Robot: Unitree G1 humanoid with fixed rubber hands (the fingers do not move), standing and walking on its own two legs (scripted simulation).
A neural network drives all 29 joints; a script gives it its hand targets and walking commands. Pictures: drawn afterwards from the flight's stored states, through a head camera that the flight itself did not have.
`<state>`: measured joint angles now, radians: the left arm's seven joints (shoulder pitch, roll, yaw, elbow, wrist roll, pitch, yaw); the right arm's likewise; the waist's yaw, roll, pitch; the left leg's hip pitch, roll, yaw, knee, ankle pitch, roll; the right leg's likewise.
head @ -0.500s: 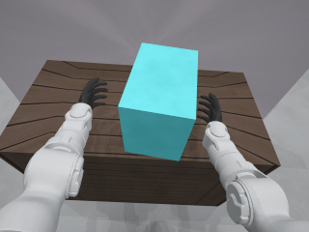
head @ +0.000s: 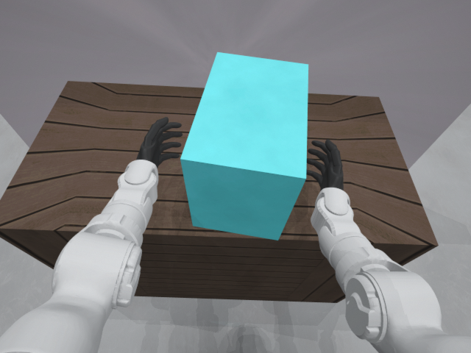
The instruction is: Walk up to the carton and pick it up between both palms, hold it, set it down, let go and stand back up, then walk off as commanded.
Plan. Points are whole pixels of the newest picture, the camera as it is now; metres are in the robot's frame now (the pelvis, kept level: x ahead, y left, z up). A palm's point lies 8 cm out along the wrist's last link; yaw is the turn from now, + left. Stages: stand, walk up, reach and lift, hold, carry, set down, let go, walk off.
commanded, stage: reach and lift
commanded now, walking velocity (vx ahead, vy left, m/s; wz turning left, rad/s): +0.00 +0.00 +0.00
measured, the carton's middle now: (248, 148) +0.51 -0.01 +0.01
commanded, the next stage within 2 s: none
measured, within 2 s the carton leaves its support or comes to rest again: leaves its support in 1.66 s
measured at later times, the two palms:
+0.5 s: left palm (166, 166) +0.43 +0.15 +0.04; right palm (320, 193) +0.38 -0.13 +0.03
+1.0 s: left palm (167, 168) +0.43 +0.14 +0.04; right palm (319, 194) +0.38 -0.13 +0.03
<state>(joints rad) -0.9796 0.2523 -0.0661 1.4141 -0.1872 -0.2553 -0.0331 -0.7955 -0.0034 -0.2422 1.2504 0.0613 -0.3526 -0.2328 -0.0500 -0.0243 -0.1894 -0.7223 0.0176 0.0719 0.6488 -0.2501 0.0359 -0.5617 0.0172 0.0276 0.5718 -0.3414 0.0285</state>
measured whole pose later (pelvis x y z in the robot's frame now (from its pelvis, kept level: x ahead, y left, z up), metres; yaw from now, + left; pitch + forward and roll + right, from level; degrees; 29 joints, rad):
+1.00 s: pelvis -0.01 +0.01 +0.00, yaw +0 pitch +18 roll -3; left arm -1.02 0.14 0.30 1.50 0.15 -0.36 0.00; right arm -0.80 0.14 -0.70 1.17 -0.38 -0.38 -0.18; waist -0.05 -0.02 -0.16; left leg -0.72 0.02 0.07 0.65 -0.25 0.05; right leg -0.56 0.02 0.03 0.57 -0.33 0.04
